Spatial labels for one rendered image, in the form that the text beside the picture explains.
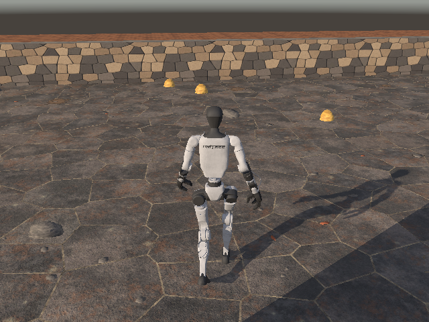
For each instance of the left robot forearm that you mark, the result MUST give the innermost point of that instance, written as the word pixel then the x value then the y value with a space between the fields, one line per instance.
pixel 182 174

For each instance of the robot left hand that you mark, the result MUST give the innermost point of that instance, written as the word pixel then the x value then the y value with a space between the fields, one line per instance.
pixel 179 184

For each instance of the right robot upper arm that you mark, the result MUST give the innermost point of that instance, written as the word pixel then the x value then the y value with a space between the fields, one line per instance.
pixel 239 152

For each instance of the left robot thigh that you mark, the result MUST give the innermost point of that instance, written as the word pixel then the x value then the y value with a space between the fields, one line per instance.
pixel 200 205

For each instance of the right robot forearm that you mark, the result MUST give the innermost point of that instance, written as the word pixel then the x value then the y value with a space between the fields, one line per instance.
pixel 250 180

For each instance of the robot torso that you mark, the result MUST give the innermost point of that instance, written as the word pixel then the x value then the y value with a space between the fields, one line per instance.
pixel 214 161

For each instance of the robot right hand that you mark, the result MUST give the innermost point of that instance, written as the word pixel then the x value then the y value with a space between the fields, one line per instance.
pixel 257 199

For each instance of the left robot upper arm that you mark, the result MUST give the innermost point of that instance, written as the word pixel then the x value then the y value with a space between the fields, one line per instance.
pixel 189 152

